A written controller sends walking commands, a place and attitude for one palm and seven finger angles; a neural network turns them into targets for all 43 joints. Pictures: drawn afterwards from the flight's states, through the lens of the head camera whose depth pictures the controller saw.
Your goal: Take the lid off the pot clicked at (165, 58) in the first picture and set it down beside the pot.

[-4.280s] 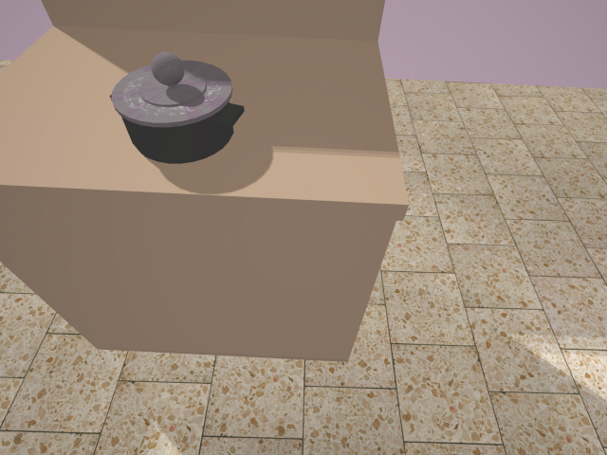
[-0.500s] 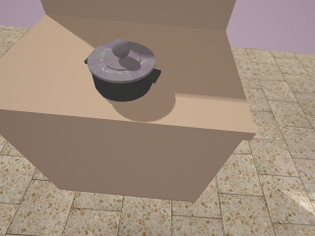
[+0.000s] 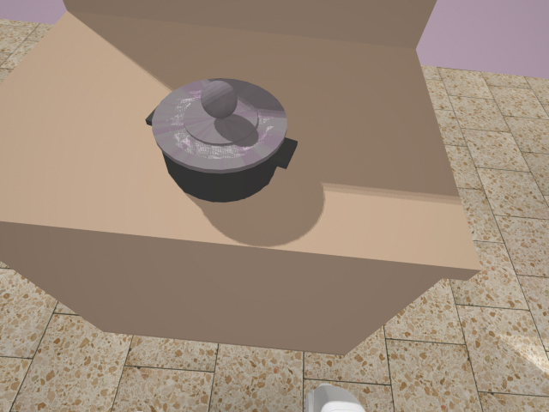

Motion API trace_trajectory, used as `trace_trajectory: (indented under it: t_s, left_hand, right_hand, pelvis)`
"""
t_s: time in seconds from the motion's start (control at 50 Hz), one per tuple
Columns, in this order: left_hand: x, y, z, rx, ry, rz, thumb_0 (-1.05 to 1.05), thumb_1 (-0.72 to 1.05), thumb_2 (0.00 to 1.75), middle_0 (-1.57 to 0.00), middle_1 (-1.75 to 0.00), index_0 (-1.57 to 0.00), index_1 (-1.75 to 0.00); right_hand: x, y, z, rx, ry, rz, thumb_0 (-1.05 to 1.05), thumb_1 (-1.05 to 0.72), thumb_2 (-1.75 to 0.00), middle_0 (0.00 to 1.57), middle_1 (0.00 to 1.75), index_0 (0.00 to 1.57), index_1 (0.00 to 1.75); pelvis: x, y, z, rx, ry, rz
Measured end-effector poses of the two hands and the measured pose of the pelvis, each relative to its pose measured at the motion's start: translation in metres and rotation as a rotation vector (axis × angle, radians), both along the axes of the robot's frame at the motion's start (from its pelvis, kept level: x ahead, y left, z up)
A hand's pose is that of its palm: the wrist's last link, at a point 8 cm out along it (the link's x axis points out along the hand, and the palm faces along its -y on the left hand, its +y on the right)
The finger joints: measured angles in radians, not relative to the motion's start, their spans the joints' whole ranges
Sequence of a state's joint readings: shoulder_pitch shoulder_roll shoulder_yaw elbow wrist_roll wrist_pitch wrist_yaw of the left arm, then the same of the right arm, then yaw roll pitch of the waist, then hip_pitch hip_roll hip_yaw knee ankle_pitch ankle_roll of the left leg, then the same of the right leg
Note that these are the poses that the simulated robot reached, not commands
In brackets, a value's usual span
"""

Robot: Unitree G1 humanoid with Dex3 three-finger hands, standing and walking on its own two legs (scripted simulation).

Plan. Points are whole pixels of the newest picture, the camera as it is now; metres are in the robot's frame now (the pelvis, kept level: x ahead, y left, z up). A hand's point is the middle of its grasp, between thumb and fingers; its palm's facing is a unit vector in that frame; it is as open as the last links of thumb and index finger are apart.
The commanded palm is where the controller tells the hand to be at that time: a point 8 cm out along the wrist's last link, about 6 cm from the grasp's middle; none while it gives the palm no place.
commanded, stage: come to a stop and stand still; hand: left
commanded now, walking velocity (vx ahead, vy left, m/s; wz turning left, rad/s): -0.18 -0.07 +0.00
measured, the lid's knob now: (219, 99) +0.49 +0.11 +0.16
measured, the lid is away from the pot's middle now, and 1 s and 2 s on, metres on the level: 0.00 0.00 0.00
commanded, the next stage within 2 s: look again from close up in 0.84 s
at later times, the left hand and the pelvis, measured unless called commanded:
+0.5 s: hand out of the picture +0.08 +0.17 -0.18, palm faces -0.01 -0.98 -0.22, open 7.3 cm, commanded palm none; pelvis -0.01 -0.02 -0.01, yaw -1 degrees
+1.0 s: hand out of the picture -0.01 +0.18 -0.18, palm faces -0.02 -0.97 -0.24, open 7.4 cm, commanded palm none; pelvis -0.04 -0.02 -0.01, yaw -2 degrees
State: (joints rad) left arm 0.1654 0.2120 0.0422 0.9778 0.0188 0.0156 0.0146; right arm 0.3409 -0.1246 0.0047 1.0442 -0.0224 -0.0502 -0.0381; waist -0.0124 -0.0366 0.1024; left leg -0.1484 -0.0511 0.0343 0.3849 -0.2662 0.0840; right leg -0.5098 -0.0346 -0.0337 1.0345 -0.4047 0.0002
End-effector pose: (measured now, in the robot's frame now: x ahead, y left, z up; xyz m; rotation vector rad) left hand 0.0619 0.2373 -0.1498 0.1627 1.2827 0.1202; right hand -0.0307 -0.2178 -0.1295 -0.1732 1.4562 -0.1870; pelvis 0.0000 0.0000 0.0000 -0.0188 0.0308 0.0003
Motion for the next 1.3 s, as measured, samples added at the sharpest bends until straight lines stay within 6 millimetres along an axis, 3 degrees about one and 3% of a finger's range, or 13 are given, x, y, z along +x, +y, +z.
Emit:
trace_trajectory:
  t_s: [0.14, 0.24, 0.3, 0.4, 0.52, 0.6, 0.7, 0.82, 0.92, 1.02, 1.08, 1.18, 1.3]
  left_hand:
    - [0.074, -0.025, 0.007, 0.004, -0.112, -0.062, 0.00, 0.91, 0.90, -0.19, -0.30, -0.20, -0.30]
    - [0.097, -0.042, 0.005, 0.025, -0.169, -0.081, 0.00, 0.91, 0.90, -0.19, -0.30, -0.20, -0.30]
    - [0.089, -0.045, 0.006, 0.034, -0.165, -0.075, 0.00, 0.91, 0.90, -0.20, -0.30, -0.20, -0.30]
    - [0.055, -0.040, 0.004, 0.036, -0.121, -0.044, 0.00, 0.91, 0.90, -0.20, -0.30, -0.20, -0.30]
    - [0.007, -0.014, -0.006, 0.029, -0.075, -0.016, 0.01, 0.90, 0.90, -0.20, -0.30, -0.21, -0.30]
    - [-0.021, 0.009, -0.019, 0.013, -0.048, 0.025, 0.01, 0.90, 0.90, -0.20, -0.30, -0.21, -0.30]
    - [-0.050, 0.023, -0.006, 0.002, -0.016, 0.076, 0.01, 0.91, 0.90, -0.20, -0.30, -0.20, -0.30]
    - [-0.079, 0.024, 0.004, 0.010, 0.052, 0.073, 0.01, 0.91, 0.90, -0.19, -0.30, -0.20, -0.30]
    - [-0.080, 0.007, 0.007, 0.020, 0.087, 0.037, 0.01, 0.91, 0.90, -0.19, -0.30, -0.20, -0.30]
    - [-0.076, -0.021, 0.003, 0.049, 0.060, -0.029, 0.01, 0.91, 0.90, -0.19, -0.30, -0.20, -0.30]
    - [-0.074, -0.033, 0.004, 0.042, 0.054, -0.037, 0.01, 0.91, 0.90, -0.20, -0.30, -0.20, -0.30]
    - [-0.060, -0.037, -0.006, 0.037, 0.010, -0.003, 0.01, 0.93, 0.90, -0.20, -0.30, -0.21, -0.30]
    - [-0.051, -0.040, 0.001, 0.038, -0.022, 0.015, 0.01, 0.93, 0.90, -0.20, -0.30, -0.20, -0.30]
  right_hand:
    - [0.006, 0.003, -0.011, 0.043, 0.047, -0.050, 0.00, -0.90, -0.90, 0.21, 0.29, 0.20, 0.30]
    - [0.027, -0.015, -0.030, 0.058, 0.014, -0.086, 0.00, -0.90, -0.90, 0.21, 0.29, 0.20, 0.30]
    - [0.048, -0.029, -0.032, 0.037, -0.028, -0.075, 0.00, -0.90, -0.90, 0.21, 0.29, 0.20, 0.30]
    - [0.083, -0.046, -0.024, -0.003, -0.135, -0.029, 0.00, -0.91, -0.90, 0.20, 0.29, 0.20, 0.30]
    - [0.100, -0.044, -0.009, -0.046, -0.251, 0.029, 0.00, -0.91, -0.90, 0.20, 0.29, 0.20, 0.30]
    - [0.085, -0.027, -0.005, -0.069, -0.276, 0.054, 0.00, -0.91, -0.90, 0.20, 0.29, 0.19, 0.30]
    - [0.052, 0.002, 0.005, -0.031, -0.198, 0.080, 0.00, -0.91, -0.90, 0.20, 0.29, 0.20, 0.30]
    - [0.026, 0.002, 0.005, -0.017, -0.150, 0.047, 0.01, -0.93, -0.90, 0.21, 0.30, 0.20, 0.30]
    - [0.000, -0.007, -0.004, 0.009, -0.105, 0.007, 0.00, -0.92, -0.90, 0.21, 0.29, 0.20, 0.30]
    - [-0.017, -0.026, -0.030, 0.051, -0.056, -0.022, 0.00, -0.91, -0.90, 0.21, 0.29, 0.20, 0.30]
    - [-0.016, -0.030, -0.036, 0.063, -0.071, -0.032, 0.00, -0.91, -0.90, 0.20, 0.29, 0.20, 0.30]
    - [-0.006, -0.025, -0.034, 0.061, -0.113, -0.023, 0.00, -0.91, -0.90, 0.20, 0.29, 0.20, 0.30]
    - [0.005, -0.029, -0.032, 0.058, -0.105, 0.001, 0.01, -0.93, -0.90, 0.20, 0.29, 0.20, 0.30]
  pelvis:
    - [0.018, -0.011, -0.003, 0.017, -0.011, 0.005]
    - [0.029, -0.025, -0.016, 0.038, -0.017, 0.002]
    - [0.024, -0.028, -0.015, 0.044, -0.028, 0.007]
    - [0.010, -0.027, -0.013, 0.055, -0.032, -0.005]
    - [-0.009, -0.012, -0.016, 0.051, -0.036, -0.013]
    - [-0.019, 0.003, -0.021, 0.036, -0.057, -0.003]
    - [-0.024, 0.011, -0.005, 0.001, -0.043, 0.025]
    - [-0.029, 0.010, 0.003, 0.004, -0.011, 0.017]
    - [-0.036, -0.003, 0.001, 0.021, 0.002, 0.012]
    - [-0.045, -0.016, -0.013, 0.005, 0.001, -0.026]
    - [-0.043, -0.016, -0.014, -0.023, -0.011, -0.004]
    - [-0.033, -0.024, -0.018, -0.002, -0.038, 0.007]
    - [-0.024, -0.029, -0.013, 0.015, -0.039, 0.001]
